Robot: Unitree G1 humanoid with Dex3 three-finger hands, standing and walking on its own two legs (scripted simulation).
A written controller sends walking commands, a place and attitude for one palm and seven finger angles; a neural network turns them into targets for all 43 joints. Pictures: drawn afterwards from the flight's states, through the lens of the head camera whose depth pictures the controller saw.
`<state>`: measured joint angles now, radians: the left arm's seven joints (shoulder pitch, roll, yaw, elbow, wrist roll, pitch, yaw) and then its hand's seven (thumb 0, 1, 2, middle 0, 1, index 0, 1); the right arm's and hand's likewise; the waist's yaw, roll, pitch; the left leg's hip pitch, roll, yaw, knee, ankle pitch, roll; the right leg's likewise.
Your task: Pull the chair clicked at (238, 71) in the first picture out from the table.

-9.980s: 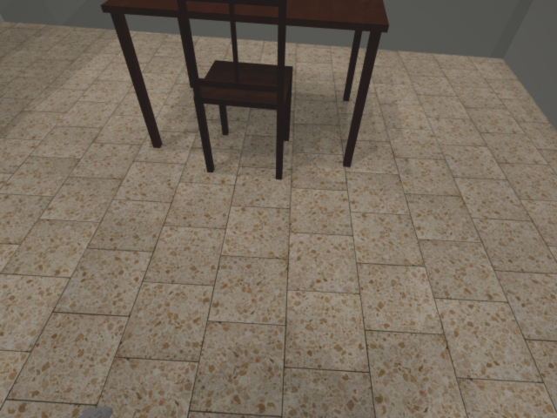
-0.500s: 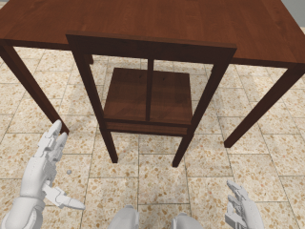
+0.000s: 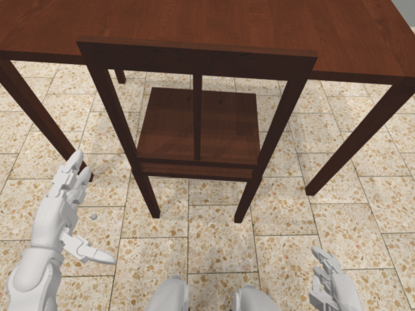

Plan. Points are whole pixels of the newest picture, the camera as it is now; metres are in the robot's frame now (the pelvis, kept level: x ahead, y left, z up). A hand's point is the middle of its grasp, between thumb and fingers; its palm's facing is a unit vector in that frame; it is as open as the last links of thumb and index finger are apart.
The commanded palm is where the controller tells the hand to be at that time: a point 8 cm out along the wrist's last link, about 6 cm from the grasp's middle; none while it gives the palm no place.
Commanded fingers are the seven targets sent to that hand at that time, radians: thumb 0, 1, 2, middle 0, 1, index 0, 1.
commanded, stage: aim the fingers beside a spindle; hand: left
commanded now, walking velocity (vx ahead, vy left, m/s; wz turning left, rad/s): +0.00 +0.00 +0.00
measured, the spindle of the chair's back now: (197, 124) +0.52 +0.05 +0.00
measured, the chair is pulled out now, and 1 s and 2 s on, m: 0.00 0.00 0.00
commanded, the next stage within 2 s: push the fingers through the gap in 1.62 s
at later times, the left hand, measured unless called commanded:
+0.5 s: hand (102, 195) +0.32 +0.22 +0.01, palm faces +0.00 -1.00 -0.07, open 16.9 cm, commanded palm +0.30 +0.27 +0.02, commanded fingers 0.00 -0.50 0.30 -0.06 -0.08 -0.06 -0.08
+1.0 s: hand (108, 179) +0.36 +0.23 -0.01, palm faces +0.00 -1.00 -0.07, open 16.9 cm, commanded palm +0.35 +0.27 +0.00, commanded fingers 0.00 -0.50 0.30 -0.06 -0.08 -0.06 -0.08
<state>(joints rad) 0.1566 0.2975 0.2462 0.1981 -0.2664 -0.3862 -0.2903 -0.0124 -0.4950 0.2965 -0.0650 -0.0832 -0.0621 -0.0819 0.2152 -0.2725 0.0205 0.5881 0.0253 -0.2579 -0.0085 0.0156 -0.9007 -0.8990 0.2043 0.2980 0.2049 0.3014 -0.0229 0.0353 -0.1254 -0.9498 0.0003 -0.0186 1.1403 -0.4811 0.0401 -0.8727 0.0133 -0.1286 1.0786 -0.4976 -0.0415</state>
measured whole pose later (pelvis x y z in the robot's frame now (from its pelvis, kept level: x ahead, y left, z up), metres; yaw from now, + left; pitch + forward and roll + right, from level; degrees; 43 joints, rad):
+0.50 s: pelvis -0.01 +0.00 -0.01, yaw -1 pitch +19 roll -3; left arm -0.07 0.32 0.29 0.40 -0.25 -0.41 -0.31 -0.01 -0.50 0.30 -0.06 -0.08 -0.06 -0.08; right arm 0.23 -0.28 0.02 0.60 0.01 -0.23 0.00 0.01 -0.90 -0.90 0.20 0.30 0.20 0.30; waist -0.03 0.03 -0.13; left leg -1.04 0.00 -0.01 1.19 -0.49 0.04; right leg -0.97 0.01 -0.12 1.14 -0.51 -0.04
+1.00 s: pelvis -0.01 +0.01 -0.03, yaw -2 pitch +22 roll -4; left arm -0.28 0.35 0.32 0.60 -0.21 -0.44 -0.30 -0.01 -0.50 0.30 -0.06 -0.08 -0.06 -0.08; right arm 0.25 -0.29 0.02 0.61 0.00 -0.17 0.02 0.01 -0.90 -0.90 0.20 0.30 0.20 0.30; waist -0.05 0.03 -0.14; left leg -1.14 0.01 0.00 1.26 -0.51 0.06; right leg -1.07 0.01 -0.11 1.19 -0.52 -0.03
